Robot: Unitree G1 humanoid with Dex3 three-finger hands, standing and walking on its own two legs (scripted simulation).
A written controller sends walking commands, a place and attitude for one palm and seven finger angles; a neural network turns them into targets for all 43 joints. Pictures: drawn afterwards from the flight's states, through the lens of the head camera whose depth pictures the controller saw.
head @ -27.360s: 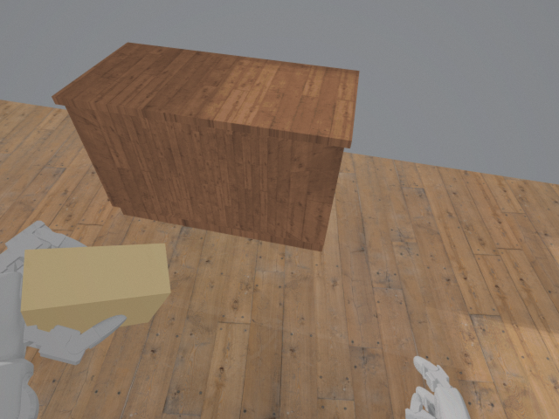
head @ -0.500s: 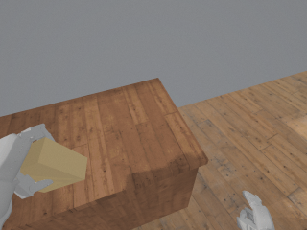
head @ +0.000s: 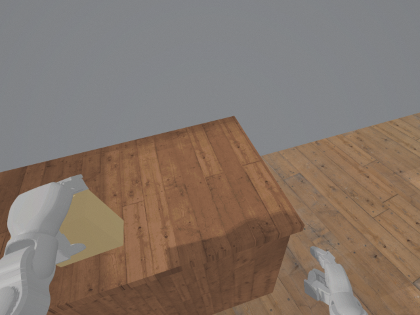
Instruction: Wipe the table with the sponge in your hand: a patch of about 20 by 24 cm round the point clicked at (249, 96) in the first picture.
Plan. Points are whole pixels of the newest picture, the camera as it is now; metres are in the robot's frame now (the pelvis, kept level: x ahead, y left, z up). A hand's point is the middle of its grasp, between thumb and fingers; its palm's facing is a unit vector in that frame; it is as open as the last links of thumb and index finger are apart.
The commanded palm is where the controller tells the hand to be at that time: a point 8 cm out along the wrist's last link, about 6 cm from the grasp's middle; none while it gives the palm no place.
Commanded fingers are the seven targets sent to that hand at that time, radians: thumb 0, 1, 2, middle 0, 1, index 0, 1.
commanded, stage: turn the palm down, sponge in hand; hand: left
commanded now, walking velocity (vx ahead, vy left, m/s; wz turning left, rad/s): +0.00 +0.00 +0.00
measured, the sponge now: (80, 235) +0.22 +0.29 +0.06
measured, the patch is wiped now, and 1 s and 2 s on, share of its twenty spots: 0.00 0.00 0.00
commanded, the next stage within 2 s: move the sponge above the wiping area in 0.64 s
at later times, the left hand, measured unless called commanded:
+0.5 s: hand (61, 222) +0.22 +0.30 +0.10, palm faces +0.03 -0.09 -1.00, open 9.8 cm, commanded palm +0.19 +0.29 +0.16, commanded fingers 0.00 0.10 1.30 -1.20 -1.60 -1.20 -1.60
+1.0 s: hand (75, 219) +0.24 +0.29 +0.09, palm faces -0.02 -0.09 -1.00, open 9.8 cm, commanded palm +0.21 +0.29 +0.15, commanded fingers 0.00 0.10 1.30 -1.20 -1.60 -1.20 -1.60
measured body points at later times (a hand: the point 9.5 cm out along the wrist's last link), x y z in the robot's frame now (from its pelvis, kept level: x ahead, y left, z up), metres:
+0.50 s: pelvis +0.00 +0.01 +0.01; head -0.01 -0.03 +0.46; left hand +0.21 +0.30 +0.16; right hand +0.25 -0.17 -0.07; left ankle +0.03 +0.08 -0.73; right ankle +0.00 -0.07 -0.73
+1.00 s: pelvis +0.01 +0.00 +0.01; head +0.01 -0.04 +0.46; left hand +0.23 +0.29 +0.14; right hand +0.26 -0.19 -0.08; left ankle +0.03 +0.08 -0.73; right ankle +0.00 -0.07 -0.73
